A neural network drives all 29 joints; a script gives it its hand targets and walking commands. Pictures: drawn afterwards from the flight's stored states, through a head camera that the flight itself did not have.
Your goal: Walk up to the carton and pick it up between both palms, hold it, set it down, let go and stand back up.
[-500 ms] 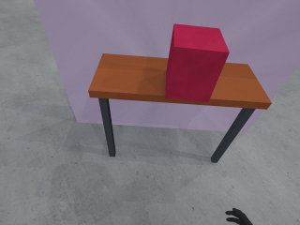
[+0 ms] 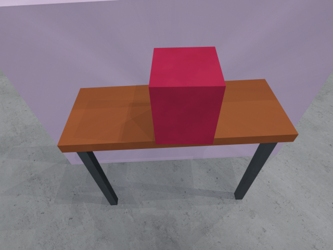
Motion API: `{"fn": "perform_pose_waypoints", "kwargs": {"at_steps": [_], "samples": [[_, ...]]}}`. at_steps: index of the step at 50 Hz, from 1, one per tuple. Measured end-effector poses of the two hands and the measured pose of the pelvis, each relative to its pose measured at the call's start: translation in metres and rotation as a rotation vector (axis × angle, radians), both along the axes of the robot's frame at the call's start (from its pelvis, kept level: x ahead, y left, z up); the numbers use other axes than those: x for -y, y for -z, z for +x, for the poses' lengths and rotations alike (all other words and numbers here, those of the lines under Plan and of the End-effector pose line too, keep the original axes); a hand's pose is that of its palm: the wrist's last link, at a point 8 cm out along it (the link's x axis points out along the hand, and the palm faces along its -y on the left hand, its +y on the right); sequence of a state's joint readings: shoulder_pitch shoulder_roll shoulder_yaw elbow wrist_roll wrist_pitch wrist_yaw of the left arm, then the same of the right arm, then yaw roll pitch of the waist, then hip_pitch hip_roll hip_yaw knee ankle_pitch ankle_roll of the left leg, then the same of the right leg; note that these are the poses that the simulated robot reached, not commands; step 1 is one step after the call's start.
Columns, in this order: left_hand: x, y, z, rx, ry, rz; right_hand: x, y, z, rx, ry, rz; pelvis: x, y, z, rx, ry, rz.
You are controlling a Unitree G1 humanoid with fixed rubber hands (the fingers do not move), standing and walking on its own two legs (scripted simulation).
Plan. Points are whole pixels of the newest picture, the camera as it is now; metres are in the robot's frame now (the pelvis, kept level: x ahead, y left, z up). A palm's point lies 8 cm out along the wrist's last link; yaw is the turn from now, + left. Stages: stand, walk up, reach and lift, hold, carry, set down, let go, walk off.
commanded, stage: walk up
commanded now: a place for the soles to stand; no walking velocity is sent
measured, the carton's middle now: (184, 97) +0.59 -0.06 +0.02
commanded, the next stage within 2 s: none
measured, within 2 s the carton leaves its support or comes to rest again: neither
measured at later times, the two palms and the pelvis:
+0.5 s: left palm (70, 240) +0.20 +0.27 -0.11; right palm (270, 218) +0.23 -0.26 -0.08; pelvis +0.13 +0.01 +0.00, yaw +0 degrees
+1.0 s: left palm (81, 200) +0.29 +0.24 -0.07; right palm (273, 206) +0.26 -0.28 -0.09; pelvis +0.16 -0.02 +0.00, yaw +0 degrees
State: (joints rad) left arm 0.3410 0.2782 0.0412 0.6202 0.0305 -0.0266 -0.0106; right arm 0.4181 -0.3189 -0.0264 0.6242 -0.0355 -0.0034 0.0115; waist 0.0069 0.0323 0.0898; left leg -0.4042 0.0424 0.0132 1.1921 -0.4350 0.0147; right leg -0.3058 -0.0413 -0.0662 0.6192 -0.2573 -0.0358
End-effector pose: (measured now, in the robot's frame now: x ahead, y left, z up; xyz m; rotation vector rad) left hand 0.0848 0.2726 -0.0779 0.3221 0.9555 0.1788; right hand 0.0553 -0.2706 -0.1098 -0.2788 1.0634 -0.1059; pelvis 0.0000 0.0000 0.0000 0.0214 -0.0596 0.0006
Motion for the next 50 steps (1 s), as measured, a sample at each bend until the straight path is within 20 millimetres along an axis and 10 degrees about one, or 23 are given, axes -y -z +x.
{"fn": "perform_pose_waypoints", "kwargs": {"at_steps": [9, 16, 29, 50], "samples": [[-0.007, 0.007, -0.027, -0.184, -0.113, -0.01, -0.016, -0.024, 0.124, 0.129, -0.097, 0.02, 0.003, -0.009, 0.059, -0.021, -0.001, -0.021], [-0.01, 0.044, 0.009, -0.23, -0.095, -0.077, -0.04, -0.026, 0.192, 0.219, -0.118, -0.028, -0.012, 0.01, 0.102, -0.018, -0.005, -0.02], [0.017, 0.031, 0.143, -0.034, 0.039, -0.077, 0.003, -0.016, 0.17, 0.098, 0.034, -0.053, 0.003, 0.009, 0.131, -0.018, -0.002, -0.018], [0.028, -0.005, 0.203, 0.094, 0.064, -0.061, 0.011, -0.02, 0.206, 0.106, -0.01, -0.003, 0.016, -0.005, 0.157, -0.043, -0.003, -0.017]]}}
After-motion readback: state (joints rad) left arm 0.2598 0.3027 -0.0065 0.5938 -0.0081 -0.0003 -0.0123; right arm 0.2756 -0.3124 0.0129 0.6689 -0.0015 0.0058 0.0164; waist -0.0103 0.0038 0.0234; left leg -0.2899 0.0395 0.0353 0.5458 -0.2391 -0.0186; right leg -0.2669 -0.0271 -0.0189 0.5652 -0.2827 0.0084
